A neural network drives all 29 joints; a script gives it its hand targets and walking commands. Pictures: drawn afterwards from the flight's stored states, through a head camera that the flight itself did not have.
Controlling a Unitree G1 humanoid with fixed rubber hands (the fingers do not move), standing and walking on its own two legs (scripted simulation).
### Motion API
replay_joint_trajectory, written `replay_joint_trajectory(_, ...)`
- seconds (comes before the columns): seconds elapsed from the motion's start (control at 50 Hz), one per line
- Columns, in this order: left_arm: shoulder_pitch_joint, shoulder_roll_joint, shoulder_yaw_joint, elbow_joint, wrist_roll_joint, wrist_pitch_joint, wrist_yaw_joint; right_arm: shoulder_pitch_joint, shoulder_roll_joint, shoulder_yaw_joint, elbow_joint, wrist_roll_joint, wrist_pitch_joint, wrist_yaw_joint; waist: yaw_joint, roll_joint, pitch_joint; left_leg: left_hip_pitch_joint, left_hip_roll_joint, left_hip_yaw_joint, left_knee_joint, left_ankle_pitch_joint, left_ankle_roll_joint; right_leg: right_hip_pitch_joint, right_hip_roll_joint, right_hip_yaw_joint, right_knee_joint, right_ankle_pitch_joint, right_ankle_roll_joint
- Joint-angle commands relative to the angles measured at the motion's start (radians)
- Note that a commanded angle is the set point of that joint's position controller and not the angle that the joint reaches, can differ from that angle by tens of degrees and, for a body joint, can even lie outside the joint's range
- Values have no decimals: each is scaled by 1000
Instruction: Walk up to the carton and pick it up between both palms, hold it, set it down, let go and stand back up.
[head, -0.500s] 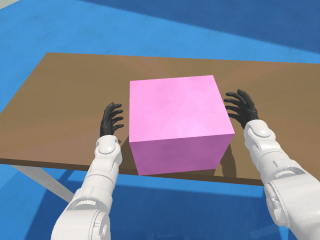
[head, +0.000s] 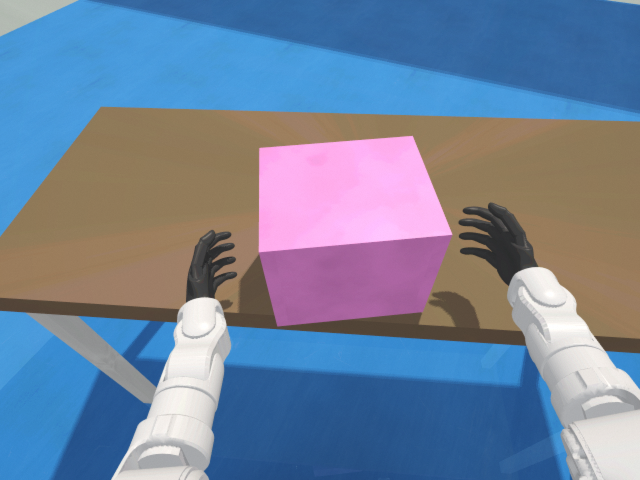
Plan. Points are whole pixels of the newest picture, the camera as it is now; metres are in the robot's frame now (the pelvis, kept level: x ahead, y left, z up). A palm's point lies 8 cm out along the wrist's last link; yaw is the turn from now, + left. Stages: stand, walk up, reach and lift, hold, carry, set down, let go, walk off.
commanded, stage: set down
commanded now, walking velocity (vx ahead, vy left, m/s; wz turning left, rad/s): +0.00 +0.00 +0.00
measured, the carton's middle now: (343, 232) +0.48 +0.02 +0.02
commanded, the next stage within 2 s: none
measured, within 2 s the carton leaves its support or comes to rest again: neither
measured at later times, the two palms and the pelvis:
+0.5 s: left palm (185, 336) +0.29 +0.20 +0.04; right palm (527, 328) +0.33 -0.21 +0.02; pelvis +0.00 +0.00 +0.00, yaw +0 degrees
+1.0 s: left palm (171, 377) +0.24 +0.20 +0.05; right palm (561, 384) +0.27 -0.23 +0.02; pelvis -0.01 -0.01 +0.00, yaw +0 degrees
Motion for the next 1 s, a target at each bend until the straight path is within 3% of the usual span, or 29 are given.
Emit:
replay_joint_trajectory(0.0,-245,90,-91,-332,-109,-19,14,-344,-227,-40,-203,29,-34,27,29,-109,-490,237,-86,67,-19,201,49,420,-3,10,5,145,35)
replay_joint_trajectory(0.04,-245,74,-107,-359,-96,20,28,-310,-253,-61,-170,37,-17,45,24,-79,-477,307,-80,59,-40,162,37,352,15,-9,-23,55,10)
replay_joint_trajectory(0.08,-173,56,-142,-490,-109,29,39,-260,-286,-100,-245,17,-28,57,-5,-90,-513,359,-68,39,-38,166,29,334,27,-32,-18,61,5)
replay_joint_trajectory(0.12,-150,77,-112,-457,-110,61,39,-235,-262,-87,-297,19,-15,52,10,-122,-460,315,-83,59,-32,126,47,367,8,-6,-33,26,10)
replay_joint_trajectory(0.14,-207,76,-127,-403,-104,72,34,-272,-267,-145,-257,-12,-4,51,-10,-104,-412,280,-90,53,-47,66,50,342,-5,4,-43,-39,10)
replay_joint_trajectory(0.18,-131,64,-124,-546,-106,80,40,-202,-269,-145,-349,-10,-10,55,-2,-122,-455,315,-82,50,-52,111,52,356,1,4,-32,-8,14)
replay_joint_trajectory(0.2,-9,50,-143,-610,-107,94,39,-99,-293,-149,-366,13,-18,61,-22,-112,-490,364,-78,43,-43,209,50,401,7,-8,-17,125,12)
replay_joint_trajectory(0.24,12,22,-144,-630,-96,113,27,-72,-283,-146,-411,12,-22,57,-41,-143,-465,377,-84,33,-47,211,57,423,5,-3,-32,139,17)
replay_joint_trajectory(0.26,-20,58,-112,-610,-89,113,18,-111,-268,-130,-453,9,-20,44,-22,-162,-460,345,-99,50,-31,207,64,448,-14,28,-29,158,29)
replay_joint_trajectory(0.3,81,44,-119,-679,-79,141,11,-10,-286,-146,-472,16,-18,46,-34,-137,-450,379,-99,42,-47,238,61,451,1,3,-34,187,24)
replay_joint_trajectory(0.32,152,16,-144,-699,-97,145,2,52,-288,-149,-501,14,-27,44,-64,-164,-443,387,-103,30,-40,279,66,480,4,3,-31,261,21)
replay_joint_trajectory(0.36,68,45,-109,-702,-94,138,3,-16,-286,-175,-566,-1,-31,40,-28,-180,-444,337,-106,52,-54,207,74,470,-10,14,-30,196,29)
replay_joint_trajectory(0.38,113,37,-132,-736,-96,136,8,46,-293,-182,-563,-1,-31,42,-55,-171,-411,357,-105,43,-57,197,70,451,-15,16,-37,192,33)
replay_joint_trajectory(0.42,244,24,-134,-835,-91,140,8,182,-289,-178,-624,14,-41,45,-55,-141,-451,413,-108,38,-43,277,67,493,-8,7,-32,272,21)
replay_joint_trajectory(0.48,221,33,-138,-818,-93,139,0,172,-285,-196,-664,0,-40,38,-59,-177,-392,367,-110,41,-52,212,75,452,-17,19,-39,213,30)
replay_joint_trajectory(0.5,249,28,-168,-913,-105,134,12,238,-304,-224,-661,7,-40,46,-78,-138,-412,409,-104,35,-58,223,65,438,-12,15,-44,192,19)
replay_joint_trajectory(0.54,317,13,-167,-842,-104,157,6,288,-305,-213,-620,7,-20,49,-74,-162,-332,407,-102,34,-64,170,66,416,-19,21,-70,122,24)
replay_joint_trajectory(0.64,265,58,-156,-909,-120,159,18,274,-272,-238,-728,12,-14,57,-62,-156,-328,356,-103,42,-59,75,75,375,-47,65,-85,-56,22)
replay_joint_trajectory(0.66,321,51,-178,-951,-132,164,23,336,-293,-249,-746,14,-6,61,-79,-162,-337,400,-96,31,-66,92,71,377,-33,38,-82,-40,19)
replay_joint_trajectory(0.7,370,59,-149,-889,-121,183,17,362,-278,-229,-766,6,6,61,-65,-203,-292,371,-105,38,-62,116,83,408,-44,62,-91,-13,19)
replay_joint_trajectory(0.74,443,27,-179,-985,-116,188,26,434,-317,-250,-801,9,0,64,-85,-177,-313,427,-95,29,-75,178,74,403,-28,27,-83,53,19)
replay_joint_trajectory(0.76,386,34,-179,-935,-119,193,17,411,-307,-257,-765,18,11,63,-96,-165,-271,393,-106,34,-72,125,75,390,-41,46,-88,33,22)
replay_joint_trajectory(0.8,422,33,-185,-997,-124,197,17,466,-302,-261,-808,12,8,67,-109,-200,-278,415,-100,26,-70,137,83,395,-39,40,-90,29,24)
replay_joint_trajectory(0.84,433,37,-176,-949,-94,204,26,480,-303,-258,-747,15,18,69,-96,-138,-212,411,-101,25,-79,103,75,356,-40,39,-99,-32,7)
replay_joint_trajectory(0.86,486,30,-179,-1028,-79,199,32,528,-317,-261,-836,21,14,72,-93,-144,-260,467,-98,18,-81,149,74,388,-31,28,-95,40,8)
replay_joint_trajectory(0.88,531,4,-206,-1015,-80,205,26,583,-327,-281,-782,11,17,73,-124,-147,-206,489,-94,7,-88,123,70,362,-27,16,-111,23,5)
replay_joint_trajectory(0.92,465,28,-189,-1030,-86,205,25,538,-314,-279,-834,9,19,71,-115,-149,-230,461,-101,27,-77,108,74,364,-33,26,-101,12,6)
replay_joint_trajectory(0.94,549,19,-189,-1022,-80,206,31,599,-303,-267,-866,7,18,72,-110,-174,-203,462,-104,20,-79,124,77,380,-43,48,-114,-2,10)
replay_joint_trajectory(0.98,538,12,-212,-1053,-88,205,35,624,-317,-282,-867,11,26,74,-138,-154,-195,468,-100,12,-91,99,74,362,-35,23,-106,-9,10)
